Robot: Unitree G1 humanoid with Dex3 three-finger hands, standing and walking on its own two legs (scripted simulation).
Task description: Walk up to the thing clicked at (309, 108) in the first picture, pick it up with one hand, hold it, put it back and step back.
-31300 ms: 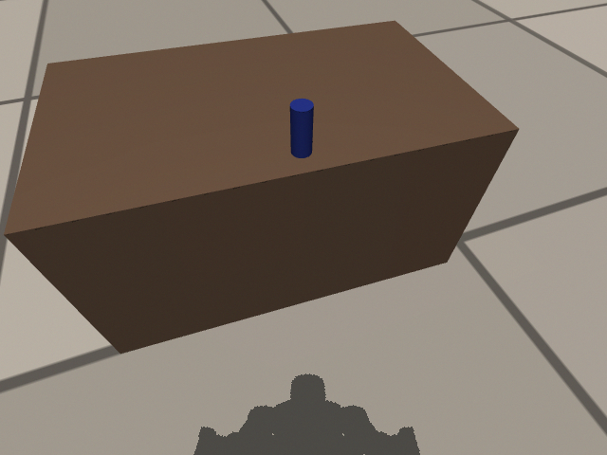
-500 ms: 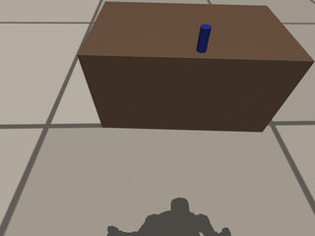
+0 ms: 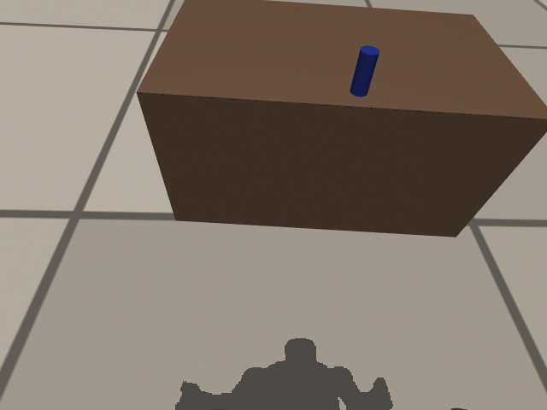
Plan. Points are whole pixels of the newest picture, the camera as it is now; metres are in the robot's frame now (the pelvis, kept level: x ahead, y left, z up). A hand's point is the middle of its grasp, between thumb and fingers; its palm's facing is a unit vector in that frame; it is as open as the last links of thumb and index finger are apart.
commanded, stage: step back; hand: right
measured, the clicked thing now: (364, 72) +1.01 -0.23 -0.05
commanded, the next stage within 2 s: stand in 0.14 s
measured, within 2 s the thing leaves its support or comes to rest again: neither
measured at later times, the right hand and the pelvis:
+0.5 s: hand out of the picture +0.11 -0.26 -0.13, palm faces +0.00 +0.94 -0.33, open 7.4 cm; pelvis +0.00 -0.01 +0.02, yaw -1 degrees
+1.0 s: hand out of the picture +0.05 -0.26 -0.14, palm faces +0.00 +0.94 -0.33, open 7.4 cm; pelvis -0.01 -0.01 +0.02, yaw -1 degrees
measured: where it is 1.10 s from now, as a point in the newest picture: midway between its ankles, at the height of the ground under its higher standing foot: outside the picture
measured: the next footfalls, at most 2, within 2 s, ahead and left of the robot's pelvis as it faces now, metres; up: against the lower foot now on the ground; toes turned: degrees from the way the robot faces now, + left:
none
